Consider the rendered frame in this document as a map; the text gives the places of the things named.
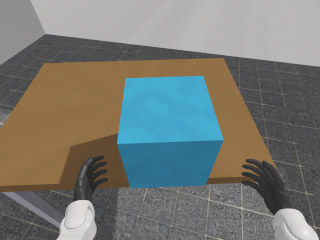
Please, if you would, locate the table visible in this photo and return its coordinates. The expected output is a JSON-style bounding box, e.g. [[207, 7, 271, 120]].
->
[[0, 58, 277, 228]]

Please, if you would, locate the left robot forearm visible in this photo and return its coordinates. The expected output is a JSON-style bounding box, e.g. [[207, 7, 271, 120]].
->
[[56, 200, 97, 240]]

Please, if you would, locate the carton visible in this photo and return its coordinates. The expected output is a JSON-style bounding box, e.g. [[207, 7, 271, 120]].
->
[[117, 76, 224, 189]]

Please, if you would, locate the robot right hand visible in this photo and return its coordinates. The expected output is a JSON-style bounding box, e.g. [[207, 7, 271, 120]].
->
[[241, 159, 293, 215]]

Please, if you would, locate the robot left hand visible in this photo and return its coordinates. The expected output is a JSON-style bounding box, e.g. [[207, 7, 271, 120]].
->
[[72, 156, 108, 202]]

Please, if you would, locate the right robot forearm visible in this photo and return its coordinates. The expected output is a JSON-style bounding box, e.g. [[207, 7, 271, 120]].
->
[[271, 208, 319, 240]]

